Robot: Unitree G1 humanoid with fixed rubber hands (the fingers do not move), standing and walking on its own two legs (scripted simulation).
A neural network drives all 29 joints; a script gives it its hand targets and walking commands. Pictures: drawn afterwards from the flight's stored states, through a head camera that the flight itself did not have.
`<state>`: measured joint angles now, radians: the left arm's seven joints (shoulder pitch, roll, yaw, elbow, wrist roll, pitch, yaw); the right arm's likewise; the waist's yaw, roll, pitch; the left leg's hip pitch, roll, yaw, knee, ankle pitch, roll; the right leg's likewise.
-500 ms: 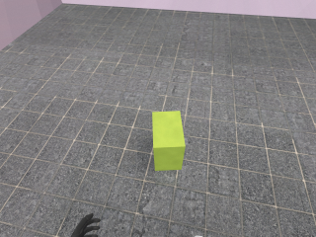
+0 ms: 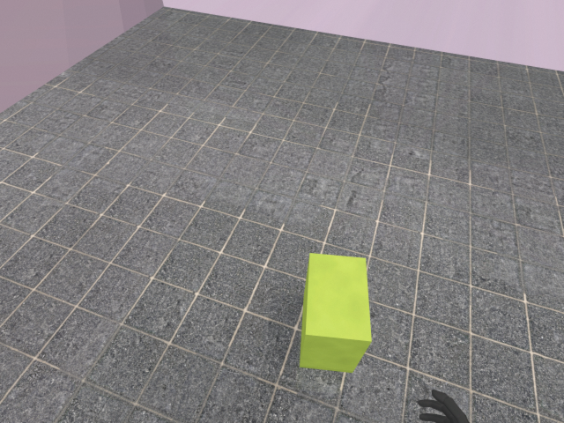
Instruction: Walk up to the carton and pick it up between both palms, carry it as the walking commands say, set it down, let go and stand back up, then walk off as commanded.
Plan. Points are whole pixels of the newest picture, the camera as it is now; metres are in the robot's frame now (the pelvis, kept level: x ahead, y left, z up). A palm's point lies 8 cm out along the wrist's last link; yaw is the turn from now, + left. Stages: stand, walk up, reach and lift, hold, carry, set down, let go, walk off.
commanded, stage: walk up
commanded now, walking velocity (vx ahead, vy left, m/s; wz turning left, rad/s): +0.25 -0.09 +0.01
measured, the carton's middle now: (331, 314) +0.55 -0.12 -0.61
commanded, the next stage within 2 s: stand in 1.60 s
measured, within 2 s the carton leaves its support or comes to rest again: neither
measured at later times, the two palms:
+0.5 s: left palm (184, 403) +0.18 +0.18 -0.12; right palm out of the picture +0.05 -0.28 -0.14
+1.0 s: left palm out of the picture +0.10 +0.18 -0.13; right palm out of the picture +0.12 -0.29 -0.12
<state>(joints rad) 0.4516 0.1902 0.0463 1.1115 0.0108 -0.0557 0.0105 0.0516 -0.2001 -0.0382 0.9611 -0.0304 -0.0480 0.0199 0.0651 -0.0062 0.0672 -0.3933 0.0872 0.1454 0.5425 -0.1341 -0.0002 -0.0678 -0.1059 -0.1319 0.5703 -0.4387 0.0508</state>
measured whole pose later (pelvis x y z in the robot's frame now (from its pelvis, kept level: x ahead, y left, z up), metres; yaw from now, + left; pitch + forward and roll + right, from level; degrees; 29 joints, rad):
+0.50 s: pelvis +0.09 -0.05 +0.01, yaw -1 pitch -2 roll +0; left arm 0.13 0.17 0.03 1.04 0.01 -0.01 0.02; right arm 0.33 -0.20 -0.03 1.07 -0.01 0.01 -0.02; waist -0.06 0.03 0.07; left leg -0.24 0.10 0.09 0.58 -0.37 -0.04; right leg -0.26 -0.07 -0.08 0.49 -0.20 0.02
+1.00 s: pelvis +0.11 -0.06 +0.02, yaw +0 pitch -1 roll +0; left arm 0.26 0.18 0.04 1.13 0.02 0.01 0.02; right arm 0.25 -0.16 -0.02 1.11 -0.01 -0.01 -0.04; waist 0.00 -0.02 0.04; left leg -0.16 0.04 0.06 0.39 -0.21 -0.01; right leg -0.21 -0.05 -0.09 0.46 -0.23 0.03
